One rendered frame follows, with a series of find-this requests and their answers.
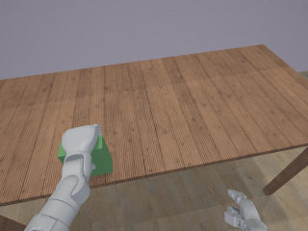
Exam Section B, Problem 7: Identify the table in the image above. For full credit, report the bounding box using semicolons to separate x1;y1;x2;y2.
0;44;308;231

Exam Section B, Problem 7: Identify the left robot hand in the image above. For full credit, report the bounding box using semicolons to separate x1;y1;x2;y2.
62;123;102;172

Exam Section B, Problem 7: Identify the robot left forearm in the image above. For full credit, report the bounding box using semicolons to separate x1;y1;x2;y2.
24;151;92;231

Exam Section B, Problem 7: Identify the right robot hand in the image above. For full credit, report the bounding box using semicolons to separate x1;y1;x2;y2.
224;189;261;231

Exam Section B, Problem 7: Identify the robot right forearm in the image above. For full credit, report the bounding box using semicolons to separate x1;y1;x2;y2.
244;218;269;231

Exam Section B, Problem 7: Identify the sponge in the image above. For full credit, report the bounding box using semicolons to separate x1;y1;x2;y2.
58;135;114;177

